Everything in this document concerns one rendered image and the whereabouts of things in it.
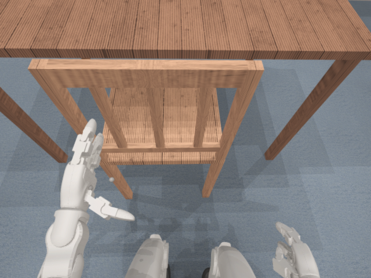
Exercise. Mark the robot right hand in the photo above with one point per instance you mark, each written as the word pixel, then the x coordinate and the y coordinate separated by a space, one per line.
pixel 299 262

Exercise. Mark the chair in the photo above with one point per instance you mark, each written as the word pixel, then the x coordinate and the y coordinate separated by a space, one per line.
pixel 158 112

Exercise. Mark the table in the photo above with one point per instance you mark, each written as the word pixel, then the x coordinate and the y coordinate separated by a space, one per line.
pixel 189 29

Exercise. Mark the robot left forearm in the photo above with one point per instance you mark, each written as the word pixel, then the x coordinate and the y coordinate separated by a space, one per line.
pixel 65 241

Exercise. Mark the robot left thigh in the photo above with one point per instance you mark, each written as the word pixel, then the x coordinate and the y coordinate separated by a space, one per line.
pixel 150 259

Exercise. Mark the robot right thigh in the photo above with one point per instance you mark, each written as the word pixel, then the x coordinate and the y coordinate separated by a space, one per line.
pixel 228 262

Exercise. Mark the robot left hand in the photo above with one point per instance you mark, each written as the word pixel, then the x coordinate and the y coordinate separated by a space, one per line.
pixel 79 175

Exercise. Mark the robot thigh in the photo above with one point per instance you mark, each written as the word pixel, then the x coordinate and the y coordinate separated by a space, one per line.
pixel 228 262
pixel 150 259

